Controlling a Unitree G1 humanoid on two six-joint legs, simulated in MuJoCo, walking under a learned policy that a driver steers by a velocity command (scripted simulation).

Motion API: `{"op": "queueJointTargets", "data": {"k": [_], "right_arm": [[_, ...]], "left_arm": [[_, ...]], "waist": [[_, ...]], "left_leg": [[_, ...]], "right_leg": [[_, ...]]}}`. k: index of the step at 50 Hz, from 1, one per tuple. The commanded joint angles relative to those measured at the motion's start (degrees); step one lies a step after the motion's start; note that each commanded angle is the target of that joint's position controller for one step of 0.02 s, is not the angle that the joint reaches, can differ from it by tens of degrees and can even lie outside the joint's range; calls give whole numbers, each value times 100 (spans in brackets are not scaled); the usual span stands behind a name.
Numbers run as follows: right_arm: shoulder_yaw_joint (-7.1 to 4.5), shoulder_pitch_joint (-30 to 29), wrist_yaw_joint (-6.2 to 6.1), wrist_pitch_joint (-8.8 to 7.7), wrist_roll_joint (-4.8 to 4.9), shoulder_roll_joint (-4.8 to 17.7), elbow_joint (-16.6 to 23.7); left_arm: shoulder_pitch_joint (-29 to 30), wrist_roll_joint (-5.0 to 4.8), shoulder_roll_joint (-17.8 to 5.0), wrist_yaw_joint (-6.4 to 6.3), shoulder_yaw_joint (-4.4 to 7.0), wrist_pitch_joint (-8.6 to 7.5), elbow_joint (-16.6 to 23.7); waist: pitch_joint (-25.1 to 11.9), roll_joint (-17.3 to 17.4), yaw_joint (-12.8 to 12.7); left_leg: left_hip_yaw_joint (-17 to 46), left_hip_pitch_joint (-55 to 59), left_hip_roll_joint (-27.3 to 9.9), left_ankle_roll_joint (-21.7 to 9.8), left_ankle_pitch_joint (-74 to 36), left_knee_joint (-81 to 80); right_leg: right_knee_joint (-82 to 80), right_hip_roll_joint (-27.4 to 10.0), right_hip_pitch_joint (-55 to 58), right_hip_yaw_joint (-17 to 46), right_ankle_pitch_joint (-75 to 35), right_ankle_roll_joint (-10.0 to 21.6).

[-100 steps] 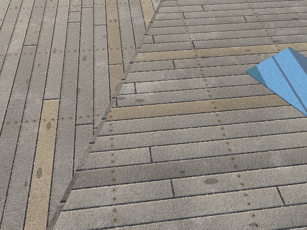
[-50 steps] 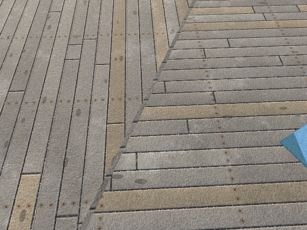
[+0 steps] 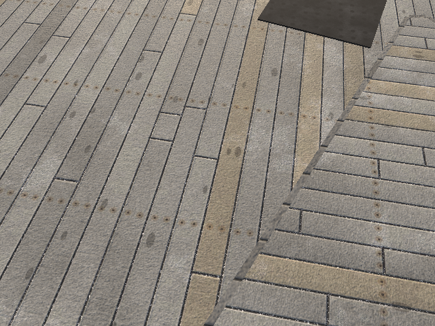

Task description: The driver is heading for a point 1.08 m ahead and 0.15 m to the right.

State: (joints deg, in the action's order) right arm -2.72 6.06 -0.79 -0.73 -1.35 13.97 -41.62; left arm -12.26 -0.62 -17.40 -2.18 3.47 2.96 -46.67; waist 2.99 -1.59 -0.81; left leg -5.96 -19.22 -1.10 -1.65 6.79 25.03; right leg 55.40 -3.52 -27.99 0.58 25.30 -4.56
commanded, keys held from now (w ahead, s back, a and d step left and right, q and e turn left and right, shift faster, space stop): e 0.56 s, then q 0.44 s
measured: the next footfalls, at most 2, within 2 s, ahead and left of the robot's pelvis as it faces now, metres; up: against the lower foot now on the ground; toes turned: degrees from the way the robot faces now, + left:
right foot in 0.16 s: +0.05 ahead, -0.14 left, +0.00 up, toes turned -12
left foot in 0.66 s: +0.13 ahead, +0.08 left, +0.00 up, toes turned -26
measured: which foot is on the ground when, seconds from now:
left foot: down 0.00-0.16, up 0.18-0.64, down 0.66-1.00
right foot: up 0.00-0.14, down 0.16-1.00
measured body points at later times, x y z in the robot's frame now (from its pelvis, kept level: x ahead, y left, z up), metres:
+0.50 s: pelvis +0.02 -0.04 +0.01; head +0.05 -0.08 +0.46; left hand +0.23 +0.20 -0.08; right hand +0.10 -0.36 -0.11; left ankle +0.09 +0.12 -0.69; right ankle +0.02 -0.13 -0.74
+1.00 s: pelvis +0.05 -0.01 +0.00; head +0.08 -0.02 +0.45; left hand +0.25 +0.24 -0.10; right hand +0.12 -0.32 -0.11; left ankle +0.09 +0.10 -0.74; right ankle +0.02 -0.13 -0.74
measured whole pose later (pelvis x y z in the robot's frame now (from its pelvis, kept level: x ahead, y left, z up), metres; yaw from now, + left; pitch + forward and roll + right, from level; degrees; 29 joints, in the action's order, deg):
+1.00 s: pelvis +0.05 -0.01 +0.00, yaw -14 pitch +0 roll -1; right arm -3.0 6.9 -0.8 0.9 1.4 17.8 -46.4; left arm -9.5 0.6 -17.3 -2.2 4.5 0.1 -43.1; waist 3.4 1.0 0.1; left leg 10.4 -15.3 4.7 -0.8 15.1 31.0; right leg 28.7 1.5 -13.0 2.3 15.6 -0.3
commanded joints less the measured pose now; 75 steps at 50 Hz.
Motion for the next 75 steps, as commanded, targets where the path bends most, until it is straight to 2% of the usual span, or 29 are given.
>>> {"op": "queueJointTargets", "data": {"k": [1,5,7,8,9,10,11,13,21,28,31,32,34,35,37,40,49,51,53,54,56,60,65,66,67,68,69,71,75], "right_arm": [[-278,-353,-115,-48,26,929,281],[-333,-384,-127,58,157,1096,123],[-326,-329,-132,120,263,1000,4],[-291,-9,-114,158,227,776,-123],[-209,-5,-87,176,-20,523,87],[-285,-655,-139,154,9,753,268],[-349,-681,-169,164,127,906,230],[-420,-347,-250,206,102,947,-38],[-349,-476,-192,73,160,702,-33],[-344,-345,-42,-60,220,841,-81],[-307,142,65,-127,200,816,-275],[-278,189,97,-142,138,788,-305],[-195,-340,82,-124,-90,1056,-179],[-67,-541,109,-135,-124,678,-165],[-88,-499,148,-148,33,841,-236],[-152,-263,101,-152,152,1296,-308],[-257,-188,-50,137,295,1301,-19],[-243,-195,-48,174,322,1198,70],[-223,0,-4,195,309,1058,83],[-324,13,19,202,282,1295,79],[-359,140,56,297,313,1207,33],[-197,-142,183,348,292,851,281],[-325,406,278,404,273,1064,298],[-422,666,200,413,248,1270,250],[-621,895,73,398,242,2085,354],[-557,894,132,252,-6,2128,505],[-501,798,175,112,-32,1908,516],[-417,328,103,19,161,1546,513],[-248,143,-42,68,146,1161,580]], "left_arm": [[-302,23,-361,32,108,45,360],[-279,19,-466,185,169,53,499],[-587,63,-542,229,242,39,399],[-665,92,-854,189,333,25,434],[-523,67,-1476,74,433,11,671],[-591,306,-1504,142,414,-120,757],[-365,331,-1370,170,384,-250,780],[192,64,-983,113,292,-325,884],[-59,8,-979,-62,291,-230,969],[225,-2,-1070,16,347,-113,1128],[445,-24,-820,-3,227,-65,1145],[317,-15,-646,-12,155,-64,1070],[-401,203,-222,24,19,-148,916],[-253,314,-386,25,27,-186,882],[195,296,-558,17,93,-231,772],[433,211,-644,-15,129,-221,821],[170,104,-565,-8,269,-376,690],[-15,125,-741,-5,344,-352,655],[-55,209,-919,-38,375,-342,688],[72,220,-799,-76,313,-363,807],[519,112,-749,-117,266,-379,908],[468,105,-1005,-105,342,-280,796],[415,-98,-1064,-5,367,-248,676],[38,-60,-856,44,318,-283,520],[-11,247,-491,90,197,-301,690],[655,217,-481,35,170,-324,994],[821,79,-704,-2,236,-306,1003],[692,70,-770,-91,298,-272,855],[281,52,-674,-62,295,-263,690]], "waist": [[-797,942,-46],[-809,877,-117],[-759,641,-262],[-526,-251,-179],[-307,-1953,75],[-500,-1497,-351],[-440,-940,-203],[-482,-512,60],[-765,-595,-64],[-755,-754,-80],[-1006,-693,119],[-987,-535,148],[-818,1109,-554],[-720,1219,-449],[-501,941,-194],[-269,998,-70],[-648,493,19],[-671,-105,0],[-619,-1194,-10],[-610,-971,-20],[-373,-247,211],[-407,-617,-32],[-695,-606,177],[-747,-92,208],[-748,1728,121],[-1092,1664,450],[-1014,975,484],[-616,595,199],[-855,788,16]], "left_leg": [[881,220,-1606,-1208,-386,-1112],[739,500,-1743,-1010,-281,-797],[387,308,-1456,-563,230,-139],[-109,-184,-984,-51,960,922],[-403,-1700,-50,588,2911,2607],[581,-1938,231,519,3203,3593],[866,-1956,98,403,2688,3945],[990,-1974,-33,384,1842,3905],[1129,-1582,186,677,1147,2544],[1181,-540,370,630,1409,1316],[939,342,219,441,514,104],[1022,870,47,305,-360,-562],[2533,1253,-1259,-589,-2087,-620],[2820,666,-1475,-1045,-1414,-766],[2337,592,-756,-578,-199,-717],[2454,317,-594,-398,236,-775],[2876,331,-306,-616,-840,74],[2332,-298,116,-293,-203,713],[1313,-1199,577,145,2175,2375],[1193,-1413,323,296,3023,3664],[1173,-1373,-18,451,2553,3970],[591,-764,-144,607,1801,2678],[33,598,207,211,571,557],[412,1321,187,-14,-216,-1],[2618,2310,-1300,-697,-2634,-238],[3933,1934,-2170,-1926,-2892,-459],[3611,1792,-1990,-1955,-2231,-607],[2882,1489,-1382,-1314,-1095,-606],[2288,1293,-1044,-1177,-1438,-636]], "right_leg": [[-379,-152,645,-50,-463,122],[-1320,-60,1064,-275,-661,393],[-2348,191,1668,-393,-1277,686],[-3244,-233,1916,471,-2078,1000],[-3580,-1582,2366,2487,-3714,1846],[-3942,-1835,1852,3006,-3196,2473],[-3977,-1534,1772,2550,-2696,2235],[-3821,-1094,1873,1956,-2387,1653],[-3552,-765,2478,1983,-2885,1667],[-3354,-639,2057,2685,-3133,1748],[-2924,-521,2073,2442,-3542,1492],[-2847,-335,1846,2286,-3029,1240],[-2254,736,1121,1201,-196,588],[-2447,446,1461,1024,-31,347],[-2964,425,1807,909,-1132,283],[-2913,431,1933,710,-1438,344],[-2703,395,1968,379,-1711,468],[-3072,-123,2440,807,-2174,813],[-3616,-1669,2787,2087,-3554,1799],[-3673,-2144,2622,2284,-4120,2167],[-3616,-1713,2273,1422,-3825,1841],[-3565,-1166,2219,303,-3844,1586],[-2757,-1205,1990,-186,-3217,1194],[-2026,-942,1469,-558,-2396,797],[-207,-209,-186,-1013,428,139],[1022,415,-867,-42,1666,7],[1467,268,-948,328,1401,74],[1162,65,-968,440,423,158],[811,166,-344,330,-452,0]]}}
Over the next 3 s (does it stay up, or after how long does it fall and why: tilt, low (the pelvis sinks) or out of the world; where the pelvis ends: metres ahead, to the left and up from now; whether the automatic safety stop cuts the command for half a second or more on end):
stays up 0.54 -0.13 -0.02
